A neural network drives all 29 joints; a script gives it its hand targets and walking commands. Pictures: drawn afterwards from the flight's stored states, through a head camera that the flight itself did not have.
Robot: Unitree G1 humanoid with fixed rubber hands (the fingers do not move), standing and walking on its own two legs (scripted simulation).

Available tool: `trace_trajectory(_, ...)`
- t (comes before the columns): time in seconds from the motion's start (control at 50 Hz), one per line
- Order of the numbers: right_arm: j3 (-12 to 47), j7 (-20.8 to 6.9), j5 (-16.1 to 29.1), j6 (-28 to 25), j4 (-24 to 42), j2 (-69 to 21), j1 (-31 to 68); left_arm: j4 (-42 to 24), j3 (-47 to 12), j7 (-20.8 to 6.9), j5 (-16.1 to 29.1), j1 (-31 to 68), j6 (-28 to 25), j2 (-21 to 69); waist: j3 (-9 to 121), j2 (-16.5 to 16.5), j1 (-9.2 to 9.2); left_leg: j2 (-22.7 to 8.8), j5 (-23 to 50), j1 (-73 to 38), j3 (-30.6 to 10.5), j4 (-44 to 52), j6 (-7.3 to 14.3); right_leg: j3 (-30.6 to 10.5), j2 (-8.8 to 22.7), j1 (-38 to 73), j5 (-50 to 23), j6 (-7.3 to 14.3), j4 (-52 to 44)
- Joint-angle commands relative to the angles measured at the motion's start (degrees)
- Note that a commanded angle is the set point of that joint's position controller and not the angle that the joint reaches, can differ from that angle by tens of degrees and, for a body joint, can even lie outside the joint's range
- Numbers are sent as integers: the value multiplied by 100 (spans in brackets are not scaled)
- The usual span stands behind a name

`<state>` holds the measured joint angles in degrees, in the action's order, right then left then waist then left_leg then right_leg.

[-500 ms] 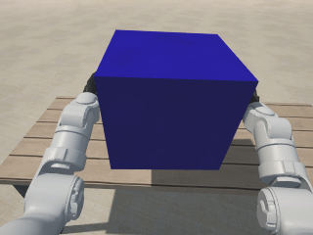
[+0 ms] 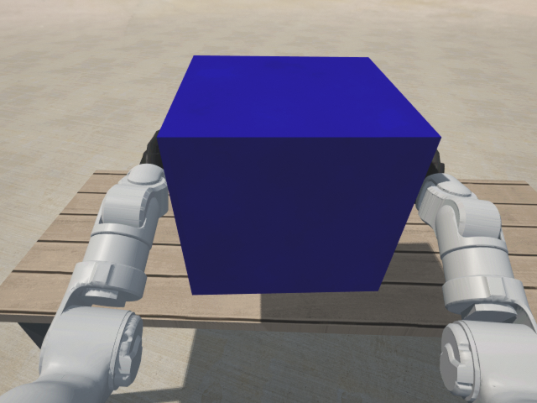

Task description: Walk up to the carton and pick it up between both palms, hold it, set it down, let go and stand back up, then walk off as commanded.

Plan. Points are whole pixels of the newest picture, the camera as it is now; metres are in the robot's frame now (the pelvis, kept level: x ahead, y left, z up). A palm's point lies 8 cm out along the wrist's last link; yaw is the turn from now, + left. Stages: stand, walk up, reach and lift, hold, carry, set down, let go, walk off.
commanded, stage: hold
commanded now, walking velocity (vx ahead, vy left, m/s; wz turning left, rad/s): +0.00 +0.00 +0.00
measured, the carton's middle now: (284, 171) +0.46 +0.01 +0.19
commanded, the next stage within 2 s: none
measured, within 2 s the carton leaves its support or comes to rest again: neither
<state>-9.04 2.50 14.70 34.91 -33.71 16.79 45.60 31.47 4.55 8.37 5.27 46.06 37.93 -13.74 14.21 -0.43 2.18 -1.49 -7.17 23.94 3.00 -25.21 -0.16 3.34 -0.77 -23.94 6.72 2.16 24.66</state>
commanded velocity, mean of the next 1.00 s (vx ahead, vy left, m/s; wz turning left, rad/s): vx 0.00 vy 0.00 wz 0.00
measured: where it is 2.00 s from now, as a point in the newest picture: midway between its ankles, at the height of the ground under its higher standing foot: outside the picture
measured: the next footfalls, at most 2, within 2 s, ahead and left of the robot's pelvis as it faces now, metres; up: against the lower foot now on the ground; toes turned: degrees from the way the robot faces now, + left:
none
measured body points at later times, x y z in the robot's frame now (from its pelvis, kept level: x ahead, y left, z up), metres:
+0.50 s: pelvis +0.00 +0.00 +0.00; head -0.05 -0.01 +0.45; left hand +0.40 +0.20 +0.22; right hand +0.41 -0.19 +0.21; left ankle +0.06 +0.12 -0.74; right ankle +0.06 -0.10 -0.74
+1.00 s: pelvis +0.00 +0.00 +0.00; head -0.05 -0.01 +0.45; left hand +0.40 +0.21 +0.21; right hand +0.41 -0.19 +0.21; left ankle +0.06 +0.12 -0.74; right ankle +0.06 -0.10 -0.74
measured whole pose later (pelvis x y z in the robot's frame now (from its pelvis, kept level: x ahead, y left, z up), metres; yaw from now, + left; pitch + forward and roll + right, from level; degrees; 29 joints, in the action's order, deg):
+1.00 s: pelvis +0.00 +0.00 +0.00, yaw +0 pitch +6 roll +0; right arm -9.0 2.7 14.7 34.9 -33.7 16.7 45.6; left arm 31.5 4.6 8.1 5.2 45.8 38.1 -13.7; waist 14.1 -0.4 2.2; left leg -1.5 -7.2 23.9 3.0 -25.2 -0.2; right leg 3.3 -0.8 -23.9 6.7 2.2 24.7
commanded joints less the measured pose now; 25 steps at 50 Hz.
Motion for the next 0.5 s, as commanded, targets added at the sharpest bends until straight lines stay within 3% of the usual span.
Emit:
trace_trajectory(0.0, 1634, -680, 461, -418, 2129, -4086, 5680, -2344, -1278, -1425, 1001, 5359, -577, 3788, 2992, 196, -839, 419, 42, -713, -543, 908, 40, -845, -9, 2818, -298, -175, -812)
trace_trajectory(0.08, 1653, -679, 451, -429, 2148, -4114, 5687, -2364, -1258, -1427, 987, 5376, -586, 3779, 2991, 204, -812, 438, 49, -685, -532, 907, 50, -850, 11, 2875, -336, -189, -806)
trace_trajectory(0.12, 1586, -672, 443, -407, 2076, -4056, 5610, -2376, -1268, -1433, 994, 5399, -587, 3789, 2899, 136, -888, 417, -26, -655, -560, 944, 35, -848, 14, 2858, -340, -175, -796)
trace_trajectory(0.16, 1686, -678, 499, -440, 2168, -4144, 5660, -2501, -1300, -1419, 1022, 5457, -612, 3812, 3140, 159, -816, 415, 109, -732, -549, 896, 38, -847, 2, 2913, -450, -190, -763)
trace_trajectory(0.2, 1640, -670, 475, -435, 2141, -4074, 5543, -2549, -1372, -1414, 1039, 5419, -601, 3845, 3069, 65, -907, 410, 80, -724, -556, 921, 12, -832, -9, 2924, -532, -172, -743)
trace_trajectory(0.28, 1655, -675, 457, -424, 2142, -4075, 5622, -2339, -1286, -1423, 973, 5254, -573, 3851, 2923, 121, -833, 429, 85, -656, -544, 922, 38, -838, 1, 2903, -461, -192, -767)
trace_trajectory(0.38, 1700, -656, 487, -435, 2296, -4128, 5687, -2524, -1334, -1411, 1025, 5386, -607, 3833, 3134, 177, -819, 432, 128, -697, -551, 902, 46, -854, -5, 2943, -499, -201, -758)
trace_trajectory(0.48, 1633, -653, 488, -433, 2217, -4079, 5620, -2581, -1405, -1404, 1071, 5466, -610, 3877, 3141, 59, -893, 415, 112, -717, -567, 906, 2, -840, -14, 2915, -538, -189, -739)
